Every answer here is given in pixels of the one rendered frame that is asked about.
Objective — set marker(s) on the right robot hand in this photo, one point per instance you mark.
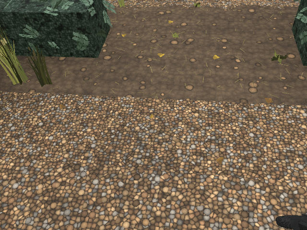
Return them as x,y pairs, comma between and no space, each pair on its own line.
293,222

